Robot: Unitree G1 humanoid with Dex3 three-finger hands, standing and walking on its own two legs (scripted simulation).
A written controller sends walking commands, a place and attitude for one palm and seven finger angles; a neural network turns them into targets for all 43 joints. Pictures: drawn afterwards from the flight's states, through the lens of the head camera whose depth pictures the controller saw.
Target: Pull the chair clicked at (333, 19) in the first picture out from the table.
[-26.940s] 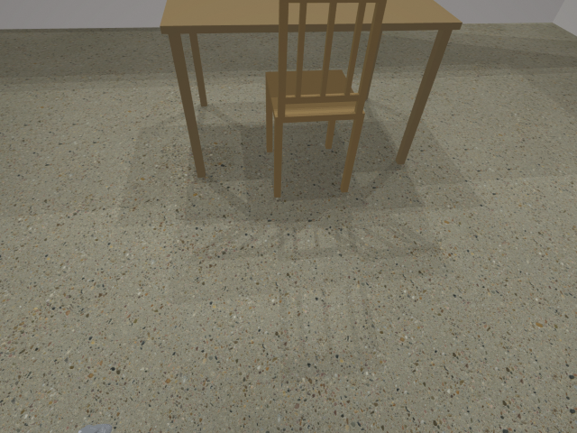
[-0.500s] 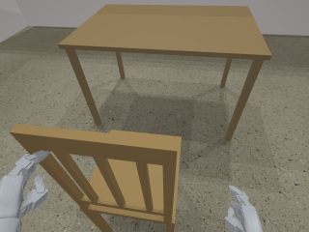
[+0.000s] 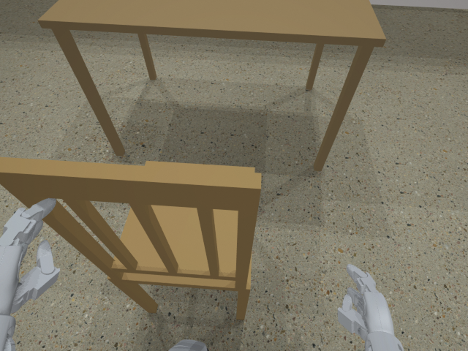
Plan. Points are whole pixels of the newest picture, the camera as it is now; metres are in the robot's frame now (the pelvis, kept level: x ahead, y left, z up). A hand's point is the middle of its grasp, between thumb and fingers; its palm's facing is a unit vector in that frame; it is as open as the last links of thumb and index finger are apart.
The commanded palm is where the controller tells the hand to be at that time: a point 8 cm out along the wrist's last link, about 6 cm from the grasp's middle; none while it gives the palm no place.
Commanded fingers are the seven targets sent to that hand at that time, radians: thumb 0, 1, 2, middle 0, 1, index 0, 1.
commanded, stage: step back with the hand held close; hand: left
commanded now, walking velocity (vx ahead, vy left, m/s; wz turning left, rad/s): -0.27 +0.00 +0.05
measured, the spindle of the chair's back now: (159, 241) +0.30 +0.19 -0.06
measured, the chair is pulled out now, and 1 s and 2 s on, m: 0.59 0.59 0.59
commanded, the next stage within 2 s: stop stepping back and stand still in 0.80 s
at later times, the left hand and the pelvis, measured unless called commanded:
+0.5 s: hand out of the picture +0.13 +0.31 +0.16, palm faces +0.45 -0.74 -0.50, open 7.4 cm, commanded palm +0.06 +0.34 +0.18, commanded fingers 0.00 0.90 0.90 -0.20 -0.30 -0.20 -0.30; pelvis -0.07 +0.03 -0.01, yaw +3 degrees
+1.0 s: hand out of the picture +0.02 +0.29 +0.17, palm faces +0.37 -0.76 -0.53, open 7.4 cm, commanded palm -0.04 +0.33 +0.18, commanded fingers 0.00 0.90 0.90 -0.20 -0.30 -0.20 -0.30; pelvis -0.18 +0.03 -0.01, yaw +0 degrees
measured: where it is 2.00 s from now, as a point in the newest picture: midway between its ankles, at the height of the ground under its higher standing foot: outside the picture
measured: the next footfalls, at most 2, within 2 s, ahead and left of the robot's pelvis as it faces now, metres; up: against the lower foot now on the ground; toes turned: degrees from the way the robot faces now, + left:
right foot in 0.50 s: -0.06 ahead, -0.10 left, +0.00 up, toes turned +1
left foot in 0.70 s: +0.01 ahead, +0.14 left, +0.00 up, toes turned -1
